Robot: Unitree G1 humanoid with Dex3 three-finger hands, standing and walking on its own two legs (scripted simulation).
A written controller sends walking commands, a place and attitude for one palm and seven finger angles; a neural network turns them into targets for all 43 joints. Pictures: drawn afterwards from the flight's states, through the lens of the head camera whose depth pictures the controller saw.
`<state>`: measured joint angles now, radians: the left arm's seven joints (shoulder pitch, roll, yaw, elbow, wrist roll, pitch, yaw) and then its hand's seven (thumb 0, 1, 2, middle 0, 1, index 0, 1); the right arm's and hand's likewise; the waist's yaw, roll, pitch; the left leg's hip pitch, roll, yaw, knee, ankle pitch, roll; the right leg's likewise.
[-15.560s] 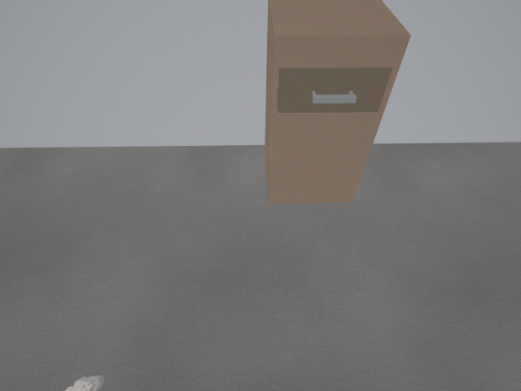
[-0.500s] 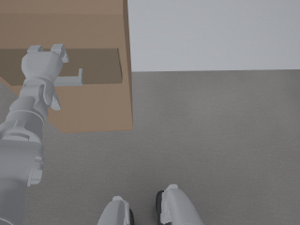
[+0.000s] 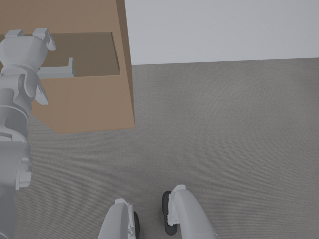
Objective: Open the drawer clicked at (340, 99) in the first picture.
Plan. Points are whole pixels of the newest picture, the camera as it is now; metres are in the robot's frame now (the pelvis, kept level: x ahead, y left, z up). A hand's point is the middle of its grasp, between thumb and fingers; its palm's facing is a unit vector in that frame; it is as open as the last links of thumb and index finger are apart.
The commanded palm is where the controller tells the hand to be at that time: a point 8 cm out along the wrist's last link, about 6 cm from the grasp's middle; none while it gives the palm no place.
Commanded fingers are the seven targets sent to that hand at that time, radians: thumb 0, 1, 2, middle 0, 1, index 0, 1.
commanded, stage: move the hooked fingers above the handle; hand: left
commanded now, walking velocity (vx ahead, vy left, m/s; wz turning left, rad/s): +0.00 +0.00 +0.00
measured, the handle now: (45, 67) +0.59 +0.26 -0.04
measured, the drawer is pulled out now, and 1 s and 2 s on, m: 0.00 0.00 0.00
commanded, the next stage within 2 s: none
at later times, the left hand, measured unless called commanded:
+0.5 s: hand (37, 67) +0.54 +0.25 +0.02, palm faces -0.03 -0.01 -1.00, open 13.6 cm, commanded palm +0.55 +0.26 +0.06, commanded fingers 0.00 -0.50 0.30 -0.30 -1.20 -0.30 -1.20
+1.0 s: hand (37, 67) +0.54 +0.25 +0.02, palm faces -0.02 -0.01 -1.00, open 13.6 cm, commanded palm +0.56 +0.27 +0.06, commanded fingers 0.00 -0.50 0.30 -0.30 -1.20 -0.30 -1.20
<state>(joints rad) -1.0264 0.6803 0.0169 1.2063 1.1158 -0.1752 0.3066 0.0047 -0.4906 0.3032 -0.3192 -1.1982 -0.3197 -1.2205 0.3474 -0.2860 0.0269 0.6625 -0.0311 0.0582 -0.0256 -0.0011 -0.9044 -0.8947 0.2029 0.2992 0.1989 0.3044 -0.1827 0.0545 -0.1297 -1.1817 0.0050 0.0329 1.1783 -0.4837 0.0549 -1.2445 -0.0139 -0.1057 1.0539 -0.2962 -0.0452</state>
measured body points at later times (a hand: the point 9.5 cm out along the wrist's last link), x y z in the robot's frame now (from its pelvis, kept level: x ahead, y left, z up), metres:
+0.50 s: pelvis -0.01 +0.01 -0.01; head +0.16 +0.02 +0.41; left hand +0.54 +0.25 +0.08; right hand +0.02 -0.27 -0.13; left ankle +0.03 +0.09 -0.64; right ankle +0.10 -0.10 -0.64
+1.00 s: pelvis -0.02 +0.01 -0.02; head +0.16 +0.02 +0.40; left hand +0.54 +0.25 +0.08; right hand +0.00 -0.27 -0.13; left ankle +0.03 +0.09 -0.64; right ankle +0.10 -0.10 -0.64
